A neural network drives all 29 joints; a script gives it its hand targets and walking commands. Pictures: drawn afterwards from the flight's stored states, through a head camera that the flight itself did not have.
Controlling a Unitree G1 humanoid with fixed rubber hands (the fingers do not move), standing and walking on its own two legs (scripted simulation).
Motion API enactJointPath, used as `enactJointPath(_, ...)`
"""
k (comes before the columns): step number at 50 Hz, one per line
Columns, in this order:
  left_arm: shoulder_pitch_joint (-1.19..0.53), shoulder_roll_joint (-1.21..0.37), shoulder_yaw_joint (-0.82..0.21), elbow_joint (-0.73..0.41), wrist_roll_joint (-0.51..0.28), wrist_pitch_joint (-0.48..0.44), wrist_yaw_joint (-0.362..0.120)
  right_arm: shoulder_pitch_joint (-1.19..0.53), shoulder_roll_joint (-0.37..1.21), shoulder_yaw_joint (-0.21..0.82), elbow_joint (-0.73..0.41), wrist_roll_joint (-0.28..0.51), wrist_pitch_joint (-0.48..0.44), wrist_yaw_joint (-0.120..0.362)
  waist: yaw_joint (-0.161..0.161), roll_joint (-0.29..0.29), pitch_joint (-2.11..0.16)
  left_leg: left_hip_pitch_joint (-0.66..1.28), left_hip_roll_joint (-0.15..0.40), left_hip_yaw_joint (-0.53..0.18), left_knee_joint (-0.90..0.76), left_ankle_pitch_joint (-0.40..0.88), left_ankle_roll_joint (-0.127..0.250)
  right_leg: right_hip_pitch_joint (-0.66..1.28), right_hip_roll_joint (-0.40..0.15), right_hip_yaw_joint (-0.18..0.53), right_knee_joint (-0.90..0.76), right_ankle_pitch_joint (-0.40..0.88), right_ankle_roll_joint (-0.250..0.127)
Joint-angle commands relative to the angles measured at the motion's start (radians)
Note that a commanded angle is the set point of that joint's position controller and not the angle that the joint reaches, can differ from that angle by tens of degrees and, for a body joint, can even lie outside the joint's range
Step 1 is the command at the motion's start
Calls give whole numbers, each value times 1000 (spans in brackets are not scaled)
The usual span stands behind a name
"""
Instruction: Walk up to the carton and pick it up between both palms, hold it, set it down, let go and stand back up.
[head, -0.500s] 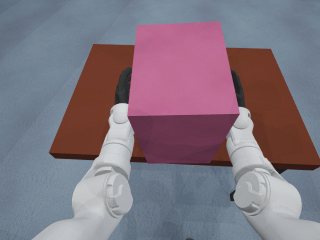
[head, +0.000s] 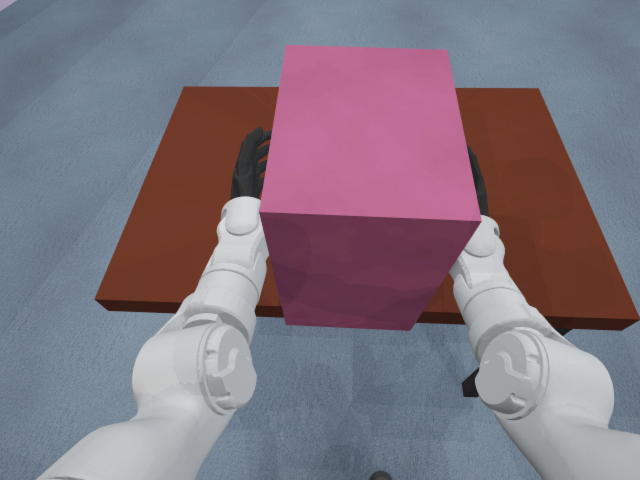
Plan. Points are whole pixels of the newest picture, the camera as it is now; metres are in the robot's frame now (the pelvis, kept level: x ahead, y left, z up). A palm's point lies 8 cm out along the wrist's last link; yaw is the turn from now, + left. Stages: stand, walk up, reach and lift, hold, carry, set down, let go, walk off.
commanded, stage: reach and lift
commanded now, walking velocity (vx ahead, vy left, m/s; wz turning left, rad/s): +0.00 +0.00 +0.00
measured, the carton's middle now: (355, 205) +0.45 -0.03 +0.06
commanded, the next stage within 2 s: none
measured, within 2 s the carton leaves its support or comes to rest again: neither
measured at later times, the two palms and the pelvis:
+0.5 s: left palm (211, 180) +0.43 +0.14 +0.14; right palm (455, 181) +0.42 -0.14 +0.14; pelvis +0.00 +0.02 +0.00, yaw +1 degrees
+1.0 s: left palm (175, 146) +0.41 +0.15 +0.21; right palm (462, 161) +0.40 -0.13 +0.19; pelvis -0.01 +0.02 +0.01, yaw +2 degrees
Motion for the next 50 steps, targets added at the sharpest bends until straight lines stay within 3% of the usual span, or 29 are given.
enactJointPath(1,-619,-477,-273,-53,10,-79,-151,-657,544,341,-48,-54,-66,151,11,-72,-744,-97,-76,87,-28,120,50,798,18,4,157,575,52)
enactJointPath(6,-615,-503,-354,-82,-45,-98,-153,-636,574,449,-59,18,-57,135,-3,-59,-777,-63,-78,65,15,217,35,811,27,14,183,699,52)
enactJointPath(10,-623,-536,-425,-126,-89,-97,-149,-635,589,523,-77,84,-41,123,-16,-34,-785,-3,-79,45,49,281,17,773,40,15,186,721,47)
enactJointPath(16,-684,-614,-528,-232,-151,-61,-128,-684,599,580,-135,180,8,110,-39,30,-785,135,-77,16,102,366,-21,645,68,-3,161,629,29)
enactJointPath(21,-740,-660,-583,-330,-182,24,-106,-738,594,598,-191,270,91,100,-56,66,-726,259,-74,-3,126,401,-45,550,86,-21,119,482,12)
enactJointPath(25,-755,-654,-549,-351,-172,144,-105,-783,572,574,-212,330,199,97,-57,54,-578,291,-74,-7,92,317,-41,529,84,-26,67,307,9)
enactJointPath(30,-715,-586,-396,-311,-104,328,-132,-834,519,498,-237,374,339,111,-27,6,-375,263,-77,4,-8,121,-7,576,67,-20,6,91,21)
enactJointPath(34,-711,-545,-296,-306,-56,432,-152,-882,490,426,-291,369,402,131,-17,-14,-310,266,-79,15,-70,19,12,616,59,-26,-19,-1,35)
enactJointPath(42,-649,-524,-285,-395,-22,525,-176,-827,466,380,-352,340,433,143,-57,8,-323,371,-80,25,-65,76,1,658,59,-52,-20,40,48)
enactJointPath(50,-623,-564,-426,-557,-90,580,-185,-840,510,533,-496,430,445,106,-78,17,-376,410,-96,3,3,242,-17,721,65,-49,14,215,63)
